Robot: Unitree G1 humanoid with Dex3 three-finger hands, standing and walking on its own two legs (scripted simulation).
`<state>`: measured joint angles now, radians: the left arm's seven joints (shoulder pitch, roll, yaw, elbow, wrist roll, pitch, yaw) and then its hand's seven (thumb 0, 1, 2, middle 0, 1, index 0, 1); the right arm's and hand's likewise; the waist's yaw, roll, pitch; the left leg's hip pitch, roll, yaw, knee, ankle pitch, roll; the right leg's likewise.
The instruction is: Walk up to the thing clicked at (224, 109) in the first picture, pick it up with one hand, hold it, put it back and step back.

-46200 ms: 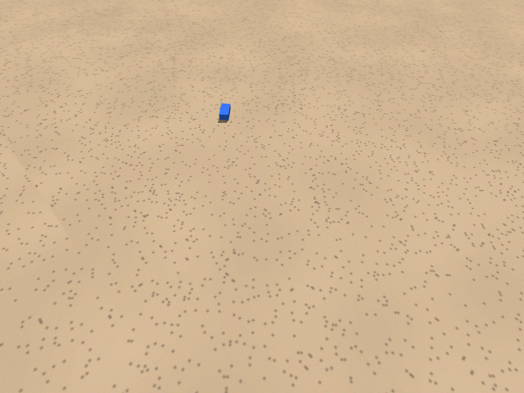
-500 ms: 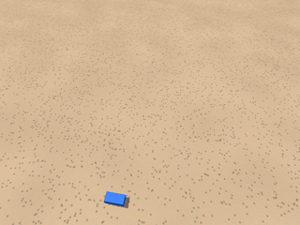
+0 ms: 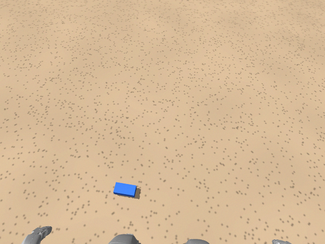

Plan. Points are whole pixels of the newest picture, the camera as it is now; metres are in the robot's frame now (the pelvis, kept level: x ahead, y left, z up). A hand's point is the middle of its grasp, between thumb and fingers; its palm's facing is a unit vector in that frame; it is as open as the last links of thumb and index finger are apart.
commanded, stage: step back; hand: left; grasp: from above
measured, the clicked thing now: (125, 189) +0.43 +0.18 -0.75
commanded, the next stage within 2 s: none
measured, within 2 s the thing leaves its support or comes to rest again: neither
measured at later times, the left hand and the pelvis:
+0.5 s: hand out of the picture +0.02 +0.28 -0.16, palm faces -0.11 -0.92 -0.38, open 7.4 cm; pelvis -0.10 +0.02 -0.01, yaw -5 degrees
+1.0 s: hand out of the picture -0.11 +0.31 -0.15, palm faces -0.04 -0.94 -0.35, open 7.4 cm; pelvis -0.24 +0.05 +0.00, yaw -3 degrees
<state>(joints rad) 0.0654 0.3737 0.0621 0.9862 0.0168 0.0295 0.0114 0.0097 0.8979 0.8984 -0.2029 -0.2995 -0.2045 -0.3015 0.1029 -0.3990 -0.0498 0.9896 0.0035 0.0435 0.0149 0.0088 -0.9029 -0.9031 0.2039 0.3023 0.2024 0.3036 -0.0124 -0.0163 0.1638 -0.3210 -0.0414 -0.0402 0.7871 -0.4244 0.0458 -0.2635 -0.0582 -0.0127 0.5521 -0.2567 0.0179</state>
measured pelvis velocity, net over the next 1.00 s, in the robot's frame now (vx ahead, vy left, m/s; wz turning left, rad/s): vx -0.24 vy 0.05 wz -0.06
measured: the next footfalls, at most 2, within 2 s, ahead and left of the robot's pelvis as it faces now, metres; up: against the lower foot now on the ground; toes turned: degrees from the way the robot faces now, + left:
right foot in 0.46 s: -0.06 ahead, -0.10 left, +0.00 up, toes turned -1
left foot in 0.78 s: -0.16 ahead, +0.15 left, +0.00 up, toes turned -4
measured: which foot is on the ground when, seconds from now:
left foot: down 0.00-0.48, up 0.50-0.76, down 0.78-1.00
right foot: down 0.00-0.06, up 0.08-0.44, down 0.46-0.80, up 0.82-1.00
